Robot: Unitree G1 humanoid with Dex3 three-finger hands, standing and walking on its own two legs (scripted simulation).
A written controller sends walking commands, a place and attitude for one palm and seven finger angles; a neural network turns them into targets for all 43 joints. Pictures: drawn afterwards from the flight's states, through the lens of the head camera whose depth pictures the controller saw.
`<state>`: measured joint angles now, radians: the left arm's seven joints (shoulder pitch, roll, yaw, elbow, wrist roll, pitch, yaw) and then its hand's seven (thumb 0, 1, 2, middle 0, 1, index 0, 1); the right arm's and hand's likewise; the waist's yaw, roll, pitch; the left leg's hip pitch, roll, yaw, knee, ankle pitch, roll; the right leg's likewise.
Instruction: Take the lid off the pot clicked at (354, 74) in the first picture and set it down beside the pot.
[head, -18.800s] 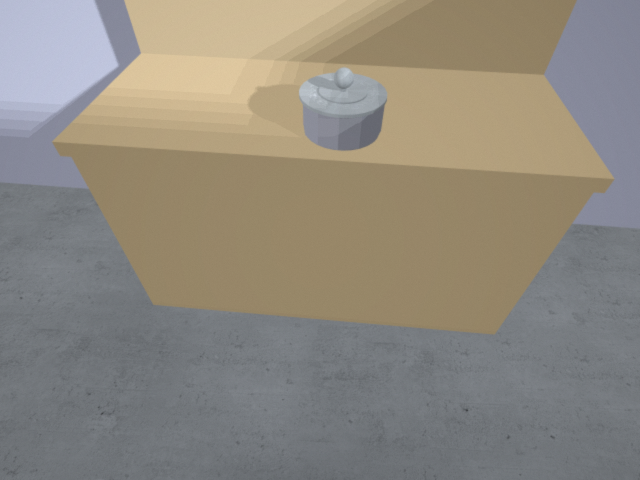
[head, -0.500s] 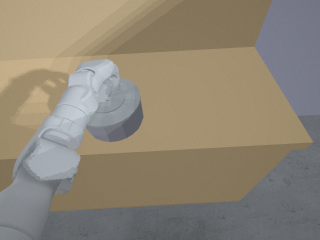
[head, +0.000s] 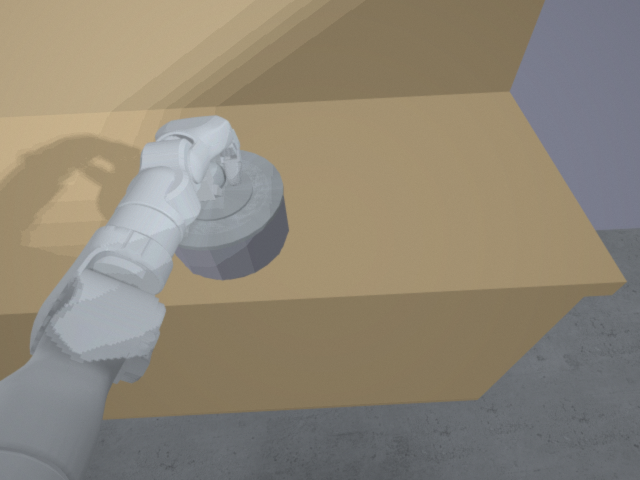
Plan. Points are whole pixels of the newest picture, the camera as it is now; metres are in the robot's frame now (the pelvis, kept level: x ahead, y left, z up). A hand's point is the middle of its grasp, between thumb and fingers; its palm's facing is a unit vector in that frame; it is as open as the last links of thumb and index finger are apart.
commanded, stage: close the fingers and squeeze the knob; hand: left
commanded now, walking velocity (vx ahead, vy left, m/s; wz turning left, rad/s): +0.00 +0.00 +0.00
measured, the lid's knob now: (210, 177) +0.51 +0.13 +0.09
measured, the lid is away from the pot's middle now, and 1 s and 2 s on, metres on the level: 0.00 0.02 0.02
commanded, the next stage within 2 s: lift the lid straight up in 0.12 s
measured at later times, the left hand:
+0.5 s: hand (197, 172) +0.47 +0.13 +0.13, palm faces -0.31 -0.05 -0.95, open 3.6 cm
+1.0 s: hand (188, 144) +0.48 +0.14 +0.17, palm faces -0.31 -0.04 -0.95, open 3.4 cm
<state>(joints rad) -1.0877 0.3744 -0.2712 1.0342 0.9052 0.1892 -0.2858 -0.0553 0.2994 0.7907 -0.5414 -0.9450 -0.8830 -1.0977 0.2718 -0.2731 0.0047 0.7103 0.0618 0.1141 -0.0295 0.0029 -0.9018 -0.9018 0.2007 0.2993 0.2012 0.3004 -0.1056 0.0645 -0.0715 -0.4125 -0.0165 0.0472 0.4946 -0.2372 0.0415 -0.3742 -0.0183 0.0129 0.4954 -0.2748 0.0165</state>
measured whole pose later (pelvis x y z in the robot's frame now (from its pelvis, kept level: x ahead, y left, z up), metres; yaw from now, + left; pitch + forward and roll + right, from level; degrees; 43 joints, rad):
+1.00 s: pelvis +0.00 +0.00 +0.00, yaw +1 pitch +7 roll +0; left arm -1.17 0.43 -0.28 0.97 0.90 0.21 -0.39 -0.14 0.44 0.82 -0.47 -0.90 -1.17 -1.19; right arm 0.29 -0.29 0.00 0.70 0.06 0.06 -0.04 0.00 -0.90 -0.90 0.20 0.30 0.20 0.30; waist -0.10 0.07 -0.05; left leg -0.37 -0.02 0.04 0.46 -0.22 0.04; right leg -0.33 -0.02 0.00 0.46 -0.26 0.02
